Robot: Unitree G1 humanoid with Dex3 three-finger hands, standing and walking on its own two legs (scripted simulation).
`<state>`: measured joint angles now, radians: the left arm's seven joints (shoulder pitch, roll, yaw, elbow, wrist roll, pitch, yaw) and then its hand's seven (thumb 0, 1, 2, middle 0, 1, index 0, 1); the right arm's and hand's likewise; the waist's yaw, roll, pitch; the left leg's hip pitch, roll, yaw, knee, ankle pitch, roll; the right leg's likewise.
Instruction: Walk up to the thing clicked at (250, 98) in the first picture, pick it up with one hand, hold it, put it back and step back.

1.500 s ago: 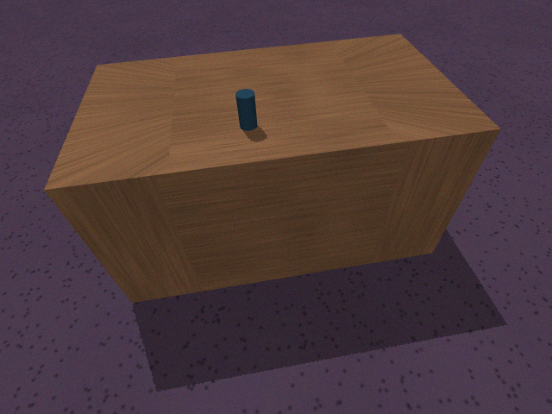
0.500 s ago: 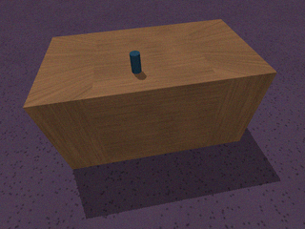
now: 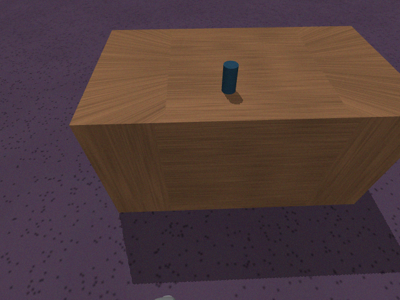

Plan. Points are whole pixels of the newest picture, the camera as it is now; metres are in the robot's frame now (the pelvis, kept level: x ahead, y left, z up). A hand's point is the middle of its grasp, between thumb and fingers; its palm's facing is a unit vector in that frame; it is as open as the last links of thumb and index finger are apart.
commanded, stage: walk up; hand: right
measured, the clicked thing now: (229, 78) +0.85 -0.07 -0.04
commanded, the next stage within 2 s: none
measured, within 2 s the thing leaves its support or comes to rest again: neither
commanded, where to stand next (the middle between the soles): +0.35 +0.10 m, yaw +4 degrees
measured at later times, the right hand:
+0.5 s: hand (310, 249) +0.27 -0.24 -0.14, palm faces -0.18 +0.93 -0.31, open 7.4 cm
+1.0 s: hand (257, 183) +0.44 -0.13 -0.11, palm faces -0.18 +0.91 -0.38, open 7.4 cm
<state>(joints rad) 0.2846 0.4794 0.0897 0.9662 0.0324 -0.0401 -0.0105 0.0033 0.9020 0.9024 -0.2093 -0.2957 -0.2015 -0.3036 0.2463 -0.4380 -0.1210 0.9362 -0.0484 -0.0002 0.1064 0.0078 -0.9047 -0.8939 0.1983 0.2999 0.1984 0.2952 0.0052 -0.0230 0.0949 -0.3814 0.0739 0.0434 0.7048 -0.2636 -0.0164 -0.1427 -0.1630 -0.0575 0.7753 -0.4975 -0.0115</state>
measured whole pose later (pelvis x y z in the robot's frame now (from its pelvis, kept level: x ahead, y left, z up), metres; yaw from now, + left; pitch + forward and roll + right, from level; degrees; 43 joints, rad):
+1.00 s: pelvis +0.27 +0.10 +0.01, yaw +6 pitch -3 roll -1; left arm 0.33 0.41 0.02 0.90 0.01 -0.03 0.00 0.00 0.91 0.90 -0.21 -0.30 -0.20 -0.30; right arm 0.15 -0.37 -0.02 0.80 -0.02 -0.02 0.03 0.01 -0.90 -0.89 0.20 0.30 0.20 0.30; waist 0.03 -0.02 0.11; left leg -0.38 0.03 0.08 0.66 -0.24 0.05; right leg -0.39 -0.06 -0.02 0.89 -0.46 -0.03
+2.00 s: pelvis +0.30 +0.10 +0.03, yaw +3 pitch -3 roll +0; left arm 0.10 0.35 0.00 1.17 0.01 -0.01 -0.01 0.00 0.91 0.90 -0.21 -0.30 -0.20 -0.30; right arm 0.06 -0.35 0.00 1.17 -0.01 -0.02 0.02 0.01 -0.90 -0.89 0.20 0.30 0.20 0.30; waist 0.00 0.00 0.05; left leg -0.16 0.04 0.10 0.34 -0.13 0.01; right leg -0.09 -0.01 -0.01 0.32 -0.18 0.01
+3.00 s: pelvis +0.33 +0.10 +0.04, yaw +4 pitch -2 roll +0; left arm 0.12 0.35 -0.01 1.13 0.01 -0.01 -0.01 0.00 0.91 0.90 -0.21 -0.30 -0.20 -0.30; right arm 0.09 -0.34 0.00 1.17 -0.01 -0.02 0.01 0.01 -0.90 -0.89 0.20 0.30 0.20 0.30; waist -0.01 -0.01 0.05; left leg -0.13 0.02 0.09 0.31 -0.14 0.01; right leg -0.06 -0.02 -0.02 0.30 -0.20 0.02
